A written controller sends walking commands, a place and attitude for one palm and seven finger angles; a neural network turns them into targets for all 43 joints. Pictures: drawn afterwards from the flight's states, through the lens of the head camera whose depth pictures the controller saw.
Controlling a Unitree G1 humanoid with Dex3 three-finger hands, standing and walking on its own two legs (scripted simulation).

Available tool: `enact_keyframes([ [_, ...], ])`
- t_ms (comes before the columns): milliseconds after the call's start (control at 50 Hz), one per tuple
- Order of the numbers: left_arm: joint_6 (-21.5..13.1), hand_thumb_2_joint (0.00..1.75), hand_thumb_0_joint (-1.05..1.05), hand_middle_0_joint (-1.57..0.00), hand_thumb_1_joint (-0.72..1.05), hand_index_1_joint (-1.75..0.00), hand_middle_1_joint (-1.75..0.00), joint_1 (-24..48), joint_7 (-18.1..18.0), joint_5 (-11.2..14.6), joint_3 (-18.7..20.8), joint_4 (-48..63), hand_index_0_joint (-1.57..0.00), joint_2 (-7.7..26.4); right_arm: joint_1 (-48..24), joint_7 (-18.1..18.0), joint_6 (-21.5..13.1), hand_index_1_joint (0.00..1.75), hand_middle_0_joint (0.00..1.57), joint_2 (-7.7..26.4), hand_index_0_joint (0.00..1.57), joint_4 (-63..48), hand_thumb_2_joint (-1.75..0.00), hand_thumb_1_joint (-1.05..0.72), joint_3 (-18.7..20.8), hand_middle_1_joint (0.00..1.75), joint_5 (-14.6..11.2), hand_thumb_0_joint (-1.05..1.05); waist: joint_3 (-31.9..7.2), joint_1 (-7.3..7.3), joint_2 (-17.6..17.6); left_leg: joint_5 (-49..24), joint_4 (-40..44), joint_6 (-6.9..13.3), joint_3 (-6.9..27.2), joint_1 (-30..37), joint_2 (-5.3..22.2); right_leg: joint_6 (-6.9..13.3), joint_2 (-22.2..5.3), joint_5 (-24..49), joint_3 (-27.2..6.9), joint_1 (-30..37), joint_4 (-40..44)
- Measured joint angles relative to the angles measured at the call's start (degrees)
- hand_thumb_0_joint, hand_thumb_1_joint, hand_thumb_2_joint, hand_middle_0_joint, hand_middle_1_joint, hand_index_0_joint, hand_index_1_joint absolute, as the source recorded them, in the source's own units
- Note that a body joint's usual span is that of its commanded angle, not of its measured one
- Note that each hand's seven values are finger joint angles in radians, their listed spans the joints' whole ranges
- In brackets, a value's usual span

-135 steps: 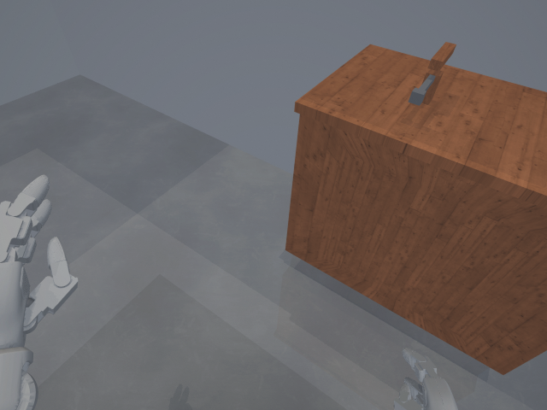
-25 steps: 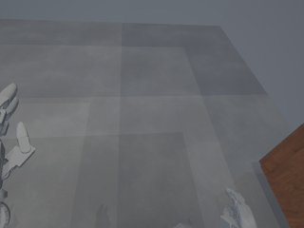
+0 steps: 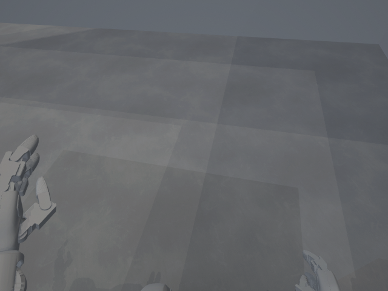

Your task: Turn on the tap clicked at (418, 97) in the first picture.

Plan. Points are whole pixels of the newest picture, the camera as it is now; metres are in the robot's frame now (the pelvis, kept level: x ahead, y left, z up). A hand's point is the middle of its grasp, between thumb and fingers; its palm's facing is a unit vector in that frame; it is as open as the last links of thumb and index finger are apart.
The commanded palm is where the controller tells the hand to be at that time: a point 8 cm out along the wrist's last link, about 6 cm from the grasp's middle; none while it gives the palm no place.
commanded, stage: walk around to get in front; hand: left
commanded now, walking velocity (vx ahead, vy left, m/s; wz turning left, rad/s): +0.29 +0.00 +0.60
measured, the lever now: out of the picture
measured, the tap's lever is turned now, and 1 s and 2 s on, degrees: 0 0 0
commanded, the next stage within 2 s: walk to a spot facing it in 1.76 s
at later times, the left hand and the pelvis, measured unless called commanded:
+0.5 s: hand out of the picture +0.15 +0.32 +0.19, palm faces +0.61 -0.68 -0.40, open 7.4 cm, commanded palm +0.09 +0.35 +0.17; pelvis +0.01 +0.04 +0.00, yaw +14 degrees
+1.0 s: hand out of the picture +0.22 +0.37 +0.18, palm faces +0.73 -0.55 -0.41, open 7.4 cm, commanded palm +0.16 +0.39 +0.17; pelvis +0.12 +0.07 -0.02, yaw +23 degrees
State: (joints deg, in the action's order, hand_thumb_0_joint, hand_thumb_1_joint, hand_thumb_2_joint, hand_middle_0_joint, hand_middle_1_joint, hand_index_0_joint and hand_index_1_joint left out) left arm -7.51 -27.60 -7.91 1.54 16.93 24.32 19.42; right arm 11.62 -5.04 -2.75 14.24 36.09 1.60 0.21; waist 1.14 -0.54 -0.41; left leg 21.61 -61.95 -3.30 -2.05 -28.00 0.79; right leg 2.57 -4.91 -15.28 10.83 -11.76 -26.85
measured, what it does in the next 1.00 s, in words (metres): walks ahead, turning left: left foot, then right foot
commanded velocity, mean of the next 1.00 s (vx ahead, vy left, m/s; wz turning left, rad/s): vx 0.36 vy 0.00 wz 0.33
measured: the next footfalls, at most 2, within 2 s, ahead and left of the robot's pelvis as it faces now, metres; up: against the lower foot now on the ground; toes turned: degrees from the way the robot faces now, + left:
left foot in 0.22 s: -0.02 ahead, +0.16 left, +0.00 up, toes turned +14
right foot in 0.60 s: +0.15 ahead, -0.05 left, +0.00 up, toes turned +8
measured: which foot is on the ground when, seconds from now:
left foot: up 0.00-0.20, down 0.22-0.60, up 0.62-0.98, down 1.00-1.00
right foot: down 0.00-0.22, up 0.24-0.58, down 0.60-1.00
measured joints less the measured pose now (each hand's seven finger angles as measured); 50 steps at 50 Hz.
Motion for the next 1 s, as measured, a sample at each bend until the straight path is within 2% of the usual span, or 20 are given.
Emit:
enact_keyframes([
  [100, -1.59, 0.89, 0.02, -0.22, 0.89, -0.3, -0.3, 0.2, -1.29, 0.45, 2.35, 5.93, -0.21, 2.17, 0.63, -0.6, -0.1, 0.3, 0.19, 1.2, 0.19, -1.78, -0.9, -0.91, 1.5, 0.3, 0.61, 0.01, 0.12, 0.56, 1.83, 1.66, 13.39, 1.42, -2.97, 5.7, 2.28, -0.46, -1.81, -0.14, 2.84, -2.08, -1.47],
  [160, -2.49, 0.89, 0.01, -0.22, 0.89, -0.3, -0.3, 0.13, -2.2, 0.71, 3.74, 9.06, -0.21, 2.75, 1.14, -0.43, -0.15, 0.3, 0.19, 1.14, 0.19, -2.7, -0.9, -0.91, 1.7, 0.3, 0.65, 0.01, -0.24, 1.05, 3.13, 3.4, 21.3, 2.35, -4.85, 9.46, 2.2, -1.3, -3.45, -1.17, 4.29, -3.74, -4.03],
  [200, -2.69, 0.89, 0.01, -0.22, 0.89, -0.3, -0.3, -0.17, -2.76, 1.1, 4.47, 10.54, -0.21, 2.68, 1.48, -0.28, -0.2, 0.3, 0.19, 0.98, 0.19, -3.71, -0.9, -0.91, 1.39, 0.3, 0.61, 0.01, -0.65, 1.22, 3.8, 1.83, 28.15, 3.24, -5.95, 13.05, 1.35, -2.25, -4.95, -3.04, 4.8, -5.41, -8.06],
  [220, -2.82, 0.89, 0.01, -0.21, 0.89, -0.3, -0.3, -0.3, -3.03, 1.36, 4.86, 11.16, -0.21, 2.54, 1.51, -0.26, -0.51, 0.3, 0.19, 1.02, 0.19, -4.52, -0.9, -0.91, 1.2, 0.3, 0.52, 0.01, -0.83, 1.18, 3.63, -1.27, 31.02, 4.44, -5.43, 14.3, 1.02, -2.88, -5.48, -4.73, 4.21, -7.17, -12.15],
  [240, -3.15, 0.89, 0.01, -0.21, 0.89, -0.3, -0.3, 0.16, -3.2, 1.32, 5.08, 10.7, -0.21, 2.43, 0.9, -0.18, -0.92, 0.3, 0.19, 0.11, 0.19, -4.33, -0.9, -0.91, 1.14, 0.3, 0.49, 0.01, -0.28, 1.07, 4.31, -2.61, 29.33, 4.78, -5.21, 13.77, 0.37, -3.78, -5.69, -8.71, 1.45, -9.24, -18.34],
  [280, -3.64, 0.89, 0.01, -0.21, 0.89, -0.3, -0.3, 1.27, -2.71, 0.1, 4.72, 8.17, -0.21, 1.91, 0.17, 0.57, -1.6, 0.3, 0.19, -2.26, 0.19, -3.06, -0.9, -0.91, 0.38, 0.3, 0.24, 0.01, 0.32, 0.99, 4.46, -1.51, 26.85, 4.58, -4.28, 14.0, 0.06, -4.47, -3.72, -13.24, -3.5, -13.46, -32.08],
  [320, -3.14, 0.89, 0.01, -0.21, 0.89, -0.3, -0.3, 2.1, -1.57, -0.8, 3.87, 5.99, -0.21, 1.8, 0.69, 1.71, -1.96, 0.3, 0.19, -4.53, 0.19, -1.94, -0.9, -0.91, -0.84, 0.3, -0.11, 0.01, -0.51, 0.61, 3.63, -1.26, 27.58, 4.36, -2.34, 14.69, 0.25, -5.29, -2.05, -12.18, -5.09, -17.07, -40.51],
  [360, -2.69, 0.89, 0.01, -0.21, 0.89, -0.3, -0.3, 2.78, -0.8, -1.12, 2.94, 5.64, -0.21, 1.54, 1.51, 2.61, -2.46, 0.3, 0.19, -6.4, 0.19, -1.11, -0.9, -0.91, -2.06, 0.3, -0.45, 0.01, -0.94, 0.79, 2.81, -2.19, 29.6, 4.31, -0.56, 15.8, 0.44, -6.01, -1.45, -9.58, -5.48, -19.46, -42.54],
  [400, -3.03, 0.89, 0.02, -0.21, 0.89, -0.3, -0.3, 2.78, -0.39, -0.99, 2.39, 6.46, -0.21, 1.09, 2.15, 3.19, -3.1, 0.3, 0.2, -7.74, 0.2, -0.56, -0.9, -0.91, -3.15, 0.3, -0.56, 0.01, -0.85, 1.19, 1.89, -3.29, 31.76, 4.2, 0.83, 17.01, 0.62, -6.38, -1.32, -7.12, -5.46, -20.34, -39.41],
  [480, -4.38, 0.89, 0.02, -0.21, 0.89, -0.3, -0.3, 1.67, 0.04, -0.71, 2.76, 7.39, -0.21, 1.14, 2.76, 3.56, -4.01, 0.3, 0.2, -8.71, 0.2, 0.33, -0.9, -0.9, -4.37, 0.3, -0.31, 0.01, -0.6, 2.2, -0.29, -4.41, 35.06, 3.79, 2.42, 19.12, 0.64, -6.61, -1.07, -4.62, -4.71, -18.49, -27.72],
  [580, -4.3, 0.89, 0.01, -0.21, 0.89, -0.3, -0.3, 1.54, 0.34, -0.54, 4.11, 2.36, -0.21, 2.53, 2.65, 2.87, -3.13, 0.3, 0.2, -7.48, 0.2, 1.34, -0.9, -0.9, -4.23, 0.3, 0.07, 0.01, -1.22, 3.04, -3.12, -1.66, 32.48, 2.88, 3.99, 18.87, 0.66, -6.23, 1.38, -4.82, -2.26, -9.74, -10.15],
  [600, -3.78, 0.89, 0.01, -0.21, 0.89, -0.3, -0.3, 2.0, 0.3, -0.67, 4.21, 1.48, -0.21, 2.97, 2.61, 2.73, -2.84, 0.3, 0.2, -6.96, 0.2, 1.21, -0.9, -0.9, -4.04, 0.3, -0.03, 0.01, -1.34, 2.92, -3.32, 0.35, 29.06, 3.23, 4.52, 17.37, 0.46, -5.07, 1.85, -3.54, -1.92, -7.59, -6.35],
  [620, -3.3, 0.89, 0.01, -0.21, 0.89, -0.3, -0.3, 3.08, 0.33, -0.98, 3.82, 0.48, -0.21, 2.74, 2.03, 2.62, -2.42, 0.3, 0.2, -6.12, 0.2, 1.47, -0.9, -0.9, -3.6, 0.3, -0.19, 0.01, -0.98, 2.83, -3.87, 2.75, 22.82, 4.11, 4.42, 14.83, 0.61, -3.21, 1.94, 0.92, -1.36, -7.66, -6.29],
  [660, -2.4, 0.89, 0.01, -0.21, 0.89, -0.3, -0.3, 5.45, 0.6, -1.08, 1.91, -1.47, -0.21, 0.77, 0.37, 2.37, -1.27, 0.3, 0.2, -3.83, 0.2, 3.09, -0.9, -0.9, -2.54, 0.3, -0.22, 0.01, 0.36, 2.45, -4.58, 4.95, 6.42, 4.4, 4.58, 8.52, -0.3, -0.75, 1.12, 0.56, 0.24, -7.67, -9.49],
  [700, -2.27, 0.89, 0.01, -0.21, 0.89, -0.3, -0.3, 5.51, 0.86, -1.09, 0.53, -1.95, -0.21, -1.26, -0.61, 2.44, -0.47, 0.3, 0.2, -1.81, 0.2, 4.14, -0.9, -0.91, -1.53, 0.3, -0.08, 0.01, 1.14, 2.4, -3.96, 2.92, -4.81, 3.78, 2.84, 3.4, -0.58, -0.2, 0.24, -1.27, 0.76, -6.27, -9.37],
  [740, -2.58, 0.89, 0.01, -0.21, 0.89, -0.3, -0.3, 3.32, 1.11, -1.17, 0.25, -0.46, -0.21, -1.86, -1.16, 2.3, 0.34, 0.3, 0.2, -0.4, 0.2, 3.9, -0.9, -0.91, -0.76, 0.3, -0.16, 0.01, 1.55, 1.89, -2.75, 0.77, -8.85, 3.02, 1.0, -0.17, 0.41, -0.46, -0.33, -1.36, 0.9, -4.6, -7.42],
  [780, -3.11, 0.89, 0.01, -0.21, 0.89, -0.3, -0.3, 0.95, 1.12, -1.19, 0.67, 2.02, -0.21, -1.02, -1.17, 1.94, 0.65, 0.3, 0.2, 0.42, 0.2, 2.81, -0.9, -0.91, -0.01, 0.3, -0.2, 0.01, 1.96, 1.15, -1.22, -0.89, -6.39, 2.57, -0.43, -1.93, 1.86, -0.7, -0.89, -0.83, 1.35, -2.76, -4.88],
  [880, -4.78, 0.89, 0.02, -0.22, 0.88, -0.3, -0.3, -1.12, -0.44, -0.65, 3.72, 8.23, -0.21, 2.93, 0.32, 1.17, -0.05, 0.3, 0.2, 1.44, 0.19, -0.5, -0.9, -0.91, 1.61, 0.3, -0.12, 0.01, 2.31, 0.87, 2.38, -2.89, 13.56, 3.02, -4.16, 0.83, 4.42, -1.42, -2.43, -1.44, 2.59, 0.59, -1.49],
  [960, -5.6, 0.89, 0.01, -0.22, 0.88, -0.3, -0.3, -1.06, -2.2, -0.06, 5.35, 10.12, -0.21, 3.06, 1.31, 0.68, -0.33, 0.3, 0.19, 1.86, 0.19, -2.3, -0.9, -0.91, 2.36, 0.3, -0.19, 0.01, 1.29, 1.42, 2.65, -5.68, 26.86, 3.42, -7.18, 6.94, 3.64, -3.11, -3.36, -5.13, 2.79, 1.81, -4.21],
  [1000, -5.83, 0.89, 0.01, -0.22, 0.89, -0.3, -0.3, -0.65, -2.8, 0.16, 5.87, 9.94, -0.21, 2.67, 1.3, 0.34, -0.41, 0.3, 0.19, 1.8, 0.19, -3.38, -0.9, -0.91, 2.43, 0.3, -0.4, 0.01, 0.57, 1.58, 2.0, -9.07, 30.84, 4.47, -7.74, 10.05, 2.91, -3.92, -3.92, -8.9, 2.04, 0.54, -10.21],
])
